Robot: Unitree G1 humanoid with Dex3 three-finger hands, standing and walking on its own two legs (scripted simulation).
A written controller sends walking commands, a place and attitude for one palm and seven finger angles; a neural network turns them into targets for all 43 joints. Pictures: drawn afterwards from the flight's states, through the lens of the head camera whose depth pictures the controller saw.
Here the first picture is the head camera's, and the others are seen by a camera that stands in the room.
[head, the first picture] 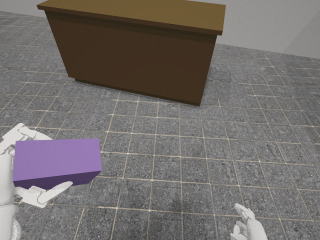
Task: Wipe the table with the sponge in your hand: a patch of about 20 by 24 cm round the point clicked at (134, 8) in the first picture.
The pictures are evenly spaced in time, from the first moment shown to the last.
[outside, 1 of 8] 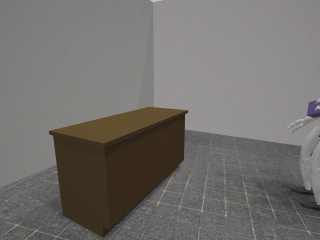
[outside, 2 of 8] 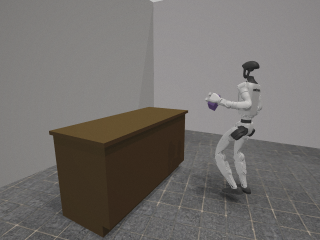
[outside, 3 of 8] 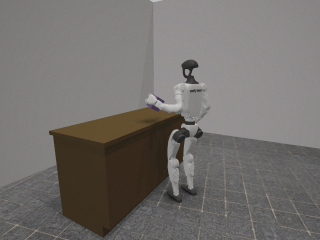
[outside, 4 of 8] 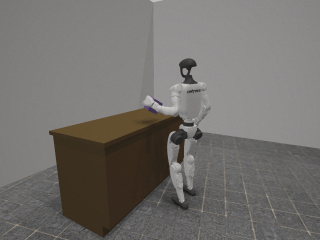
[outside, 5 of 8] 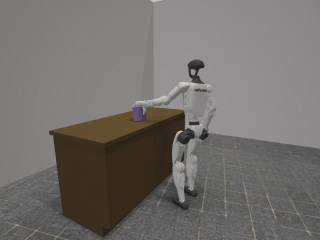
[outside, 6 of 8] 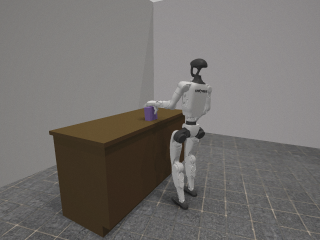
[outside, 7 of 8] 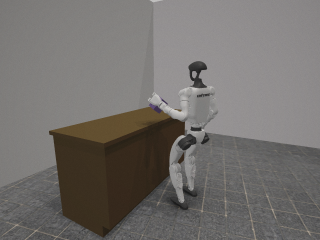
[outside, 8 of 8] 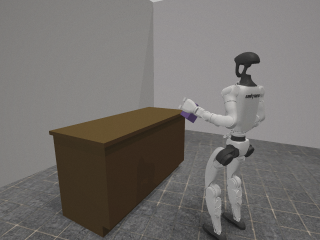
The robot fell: no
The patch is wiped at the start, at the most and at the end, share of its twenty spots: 0.00 1.00 1.00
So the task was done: yes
